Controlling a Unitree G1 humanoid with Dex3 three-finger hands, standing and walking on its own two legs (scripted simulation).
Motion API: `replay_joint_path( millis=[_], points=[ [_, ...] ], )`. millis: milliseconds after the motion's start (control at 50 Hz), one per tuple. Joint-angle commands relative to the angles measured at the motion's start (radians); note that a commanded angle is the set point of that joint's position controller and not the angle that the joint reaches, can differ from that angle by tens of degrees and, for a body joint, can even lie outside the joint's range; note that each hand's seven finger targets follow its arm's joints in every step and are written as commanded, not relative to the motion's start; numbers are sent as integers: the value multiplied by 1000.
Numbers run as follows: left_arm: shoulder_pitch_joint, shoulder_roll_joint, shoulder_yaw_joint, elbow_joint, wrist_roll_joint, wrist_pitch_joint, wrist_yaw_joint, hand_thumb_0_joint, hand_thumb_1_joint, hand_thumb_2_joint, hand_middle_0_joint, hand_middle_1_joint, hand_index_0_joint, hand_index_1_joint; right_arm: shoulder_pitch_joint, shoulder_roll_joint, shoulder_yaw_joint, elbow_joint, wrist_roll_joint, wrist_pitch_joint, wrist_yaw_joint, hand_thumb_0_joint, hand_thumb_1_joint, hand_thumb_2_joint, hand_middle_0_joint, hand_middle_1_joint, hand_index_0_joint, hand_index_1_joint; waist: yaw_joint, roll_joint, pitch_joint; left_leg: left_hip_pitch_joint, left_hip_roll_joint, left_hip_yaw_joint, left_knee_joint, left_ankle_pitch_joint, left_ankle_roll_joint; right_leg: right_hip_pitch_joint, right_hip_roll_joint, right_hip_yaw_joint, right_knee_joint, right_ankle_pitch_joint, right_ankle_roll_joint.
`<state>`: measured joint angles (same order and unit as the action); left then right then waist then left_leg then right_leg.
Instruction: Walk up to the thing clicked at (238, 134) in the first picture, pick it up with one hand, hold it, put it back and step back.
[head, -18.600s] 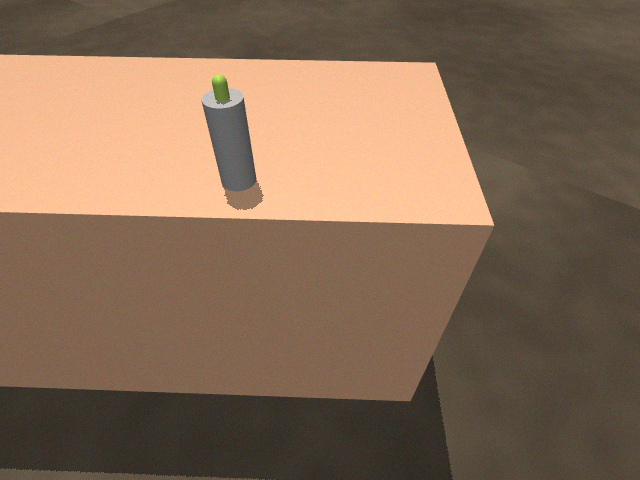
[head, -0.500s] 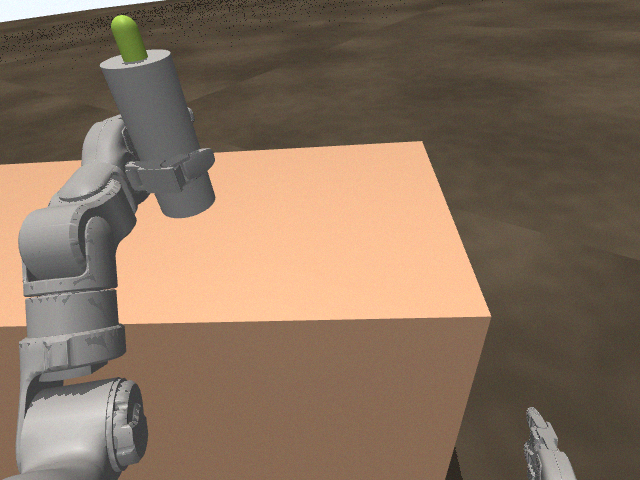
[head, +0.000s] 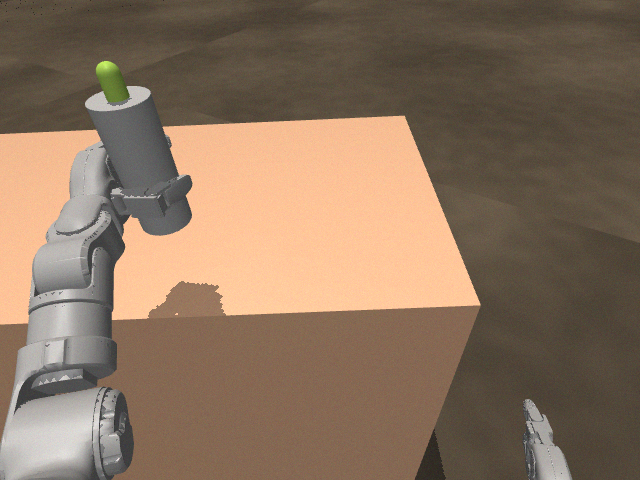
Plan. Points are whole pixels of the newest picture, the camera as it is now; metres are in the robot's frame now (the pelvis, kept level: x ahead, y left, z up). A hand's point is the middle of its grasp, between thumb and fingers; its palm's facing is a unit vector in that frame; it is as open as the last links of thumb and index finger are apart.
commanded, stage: crouch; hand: left
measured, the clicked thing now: (140, 152) +0.41 +0.21 +0.27
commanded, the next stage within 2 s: lower in 0.42 s
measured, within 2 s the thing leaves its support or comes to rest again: rests again in 1.42 s
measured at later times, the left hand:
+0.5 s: hand (160, 192) +0.44 +0.22 +0.19, palm faces +0.23 -0.97 +0.00, open 9.0 cm
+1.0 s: hand (171, 225) +0.44 +0.22 +0.14, palm faces +0.24 -0.97 +0.00, open 9.0 cm
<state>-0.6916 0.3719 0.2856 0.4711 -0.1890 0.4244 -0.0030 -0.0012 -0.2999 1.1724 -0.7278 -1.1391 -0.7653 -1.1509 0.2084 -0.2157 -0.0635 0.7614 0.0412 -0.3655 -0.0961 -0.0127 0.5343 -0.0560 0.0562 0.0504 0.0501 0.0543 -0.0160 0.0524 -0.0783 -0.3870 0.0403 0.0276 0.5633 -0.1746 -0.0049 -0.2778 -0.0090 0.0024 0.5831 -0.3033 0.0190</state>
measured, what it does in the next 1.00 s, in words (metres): stands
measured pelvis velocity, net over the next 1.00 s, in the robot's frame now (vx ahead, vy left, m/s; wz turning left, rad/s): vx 0.03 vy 0.00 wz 0.00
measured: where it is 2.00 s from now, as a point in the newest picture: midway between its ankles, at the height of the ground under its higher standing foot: outside the picture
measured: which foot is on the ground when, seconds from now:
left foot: down 0.00-1.00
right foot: down 0.00-1.00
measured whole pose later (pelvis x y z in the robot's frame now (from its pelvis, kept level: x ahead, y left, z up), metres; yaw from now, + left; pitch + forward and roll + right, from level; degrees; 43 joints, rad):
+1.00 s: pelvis +0.03 +0.00 +0.01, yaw +0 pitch +3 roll -1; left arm -0.53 0.35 0.31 0.65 -0.17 0.02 -0.03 0.00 -0.31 1.19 -0.73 -1.15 -0.76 -1.16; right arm 0.20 -0.21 -0.03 0.72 0.03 -0.22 -0.06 -0.01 0.51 -0.06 0.06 0.05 0.05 0.05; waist -0.04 0.02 -0.05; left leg -0.39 0.05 0.03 0.53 -0.19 -0.01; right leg -0.26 0.00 0.00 0.51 -0.30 0.01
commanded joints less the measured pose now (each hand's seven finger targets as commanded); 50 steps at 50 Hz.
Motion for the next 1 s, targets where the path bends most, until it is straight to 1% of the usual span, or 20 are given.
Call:
replay_joint_path(
  millis=[0, 20, 80, 140, 180, 220, 260, 300, 360, 380, 460, 480, 560, 600, 640, 680, 740, 800, 860, 980],
  points=[
    [-572, 264, 64, -245, -8, -144, -16, 0, 319, 1380, -1389, -1527, -1409, -1527, -95, -123, -28, -168, -2, -59, -1, 0, 544, -53, 50, 50, 50, 50, -11, -7, -260, 292, -23, -4, -69, 28, 18, -111, 25, -40, -135, 119, -15],
    [-598, 235, 34, -261, -7, -156, -18, 0, 310, 1372, -1394, -1523, -1414, -1524, -126, -108, -20, -171, 1, -59, 2, 0, 543, -53, 50, 50, 50, 50, -5, 26, -269, 308, -22, -4, -71, 34, 14, -117, 25, -41, -131, 120, -18],
    [-585, 270, 73, -231, -11, -188, -15, 0, 304, 1392, -1410, -1548, -1430, -1549, -101, -124, -25, -197, 0, -60, 6, 0, 539, -55, 50, 50, 50, 50, -11, -4, -293, 310, -24, -4, -71, 43, 18, -87, 24, -39, -138, 131, -16],
    [-616, 251, 55, -260, -6, -221, -14, 0, 286, 1379, -1371, -1518, -1392, -1519, -91, -130, -36, -180, -2, -58, 8, 0, 543, -54, 50, 50, 50, 50, -11, 27, -318, 343, -18, -10, -76, 73, 13, -93, 26, -43, -135, 151, -21],
    [-582, 287, 92, -228, 0, -238, -10, 0, 273, 1377, -1373, -1522, -1395, -1522, -89, -140, -40, -215, -4, -60, 9, 0, 537, -55, 50, 50, 50, 50, -11, 0, -316, 335, -18, -7, -68, 85, 15, -75, 27, -42, -133, 166, -18],
    [-583, 234, 43, -225, 4, -254, -14, 0, 284, 1388, -1376, -1527, -1397, -1529, -89, -95, -3, -196, -2, -52, 17, 0, 533, -57, 50, 50, 50, 50, -4, 22, -302, 334, -19, -9, -71, 100, 13, -79, 27, -44, -134, 175, -20],
    [-568, 288, 95, -231, 1, -275, -10, 0, 292, 1396, -1379, -1530, -1400, -1532, -98, -125, -24, -220, -2, -51, 16, 0, 541, -54, 50, 50, 50, 50, -1, 26, -295, 324, -16, -10, -76, 80, 11, -76, 28, -44, -136, 159, -23],
    [-572, 253, 56, -216, 9, -284, -13, 0, 287, 1409, -1384, -1541, -1405, -1543, -89, -102, -9, -194, -3, -44, 21, 0, 540, -55, 50, 50, 50, 50, -4, 60, -305, 347, -14, -11, -82, 86, 7, -86, 28, -47, -139, 161, -26],
    [-564, 262, 67, -233, 4, -304, -13, 0, 285, 1410, -1388, -1541, -1409, -1543, -86, -104, -14, -199, -4, -37, 21, 0, 536, -56, 50, 50, 50, 50, -2, 52, -331, 338, -19, -4, -75, 113, 12, -57, 26, -40, -146, 191, -22],
    [-569, 312, 110, -230, 3, -309, -8, 0, 271, 1403, -1387, -1536, -1408, -1539, -89, -126, -27, -211, -7, -33, 18, 0, 534, -57, 50, 50, 50, 50, -5, 52, -323, 337, -20, 0, -73, 108, 12, -57, 24, -38, -153, 186, -21],
    [-534, 250, 74, -225, 6, -327, -13, 0, 258, 1391, -1349, -1514, -1372, -1515, -82, -107, -16, -205, -8, -21, 21, 0, 536, -56, 50, 50, 50, 50, -11, 22, -334, 357, -16, -3, -72, 157, 17, -46, 27, -41, -147, 232, -17],
    [-518, 286, 106, -218, 4, -332, -13, 0, 250, 1390, -1347, -1518, -1372, -1517, -70, -114, -13, -223, -8, -18, 20, 0, 538, -55, 50, 50, 50, 50, -12, 12, -339, 358, -15, -3, -67, 180, 19, -34, 26, -41, -149, 252, -15],
    [-446, 221, 59, -135, 7, -329, -21, 0, 241, 1372, -1385, -1535, -1407, -1536, -76, -81, 6, -168, -4, 3, 28, 0, 532, -56, 49, 50, 49, 50, -13, 18, -236, 305, -23, 5, -80, 144, 21, -57, 22, -36, -159, 229, -15],
    [-458, 224, 51, -155, 9, -347, -26, 0, 241, 1385, -1390, -1543, -1410, -1546, -103, -94, 0, -181, -4, 9, 30, 0, 534, -56, 49, 50, 49, 50, -10, 19, -272, 314, -23, 3, -85, 134, 20, -55, 21, -37, -161, 221, -17],
    [-429, 255, 87, -121, 4, -362, -28, 0, 240, 1386, -1390, -1549, -1412, -1550, -85, -126, -20, -189, -5, 19, 28, 0, 533, -55, 49, 50, 49, 50, -24, -14, -273, 317, -21, 0, -84, 130, 23, -56, 24, -37, -164, 218, -14],
    [-451, 236, 63, -149, 4, -390, -34, 0, 261, 1370, -1378, -1539, -1403, -1536, -85, -114, -14, -159, -6, 28, 32, 0, 533, -55, 50, 50, 49, 50, -21, 18, -295, 339, -18, -3, -79, 146, 20, -69, 25, -39, -154, 226, -17],
    [-463, 285, 107, -169, 5, -431, -23, 0, 271, 1361, -1361, -1522, -1387, -1517, -97, -128, -21, -214, -8, 39, 29, 0, 530, -56, 50, 50, 50, 50, -17, 16, -318, 339, -16, -5, -76, 131, 16, -51, 26, -40, -156, 211, -18],
    [-428, 229, 75, -159, -9, -470, -30, 0, 293, 1369, -1360, -1525, -1385, -1521, -99, -97, 1, -192, -6, 57, 28, 0, 526, -57, 50, 50, 50, 50, -16, 6, -316, 328, -21, -4, -68, 161, 22, -45, 23, -35, -149, 246, -12],
    [-414, 293, 102, -141, 4, -495, -27, 0, 273, 1374, -1381, -1539, -1407, -1535, -94, -125, -21, -188, -7, 78, 21, 0, 527, -57, 50, 50, 50, 50, -25, 42, -334, 338, -21, -1, -59, 181, 24, -46, 19, -29, -151, 261, -13],
    [-379, 255, 78, -119, -7, -539, -42, 0, 261, 1351, -1359, -1517, -1386, -1512, -102, -112, -9, -191, -8, 110, 20, 0, 527, -56, 50, 50, 50, 50, -33, 38, -340, 343, -17, -2, -46, 216, 28, -41, 18, -28, -145, 298, -10]
  ],
)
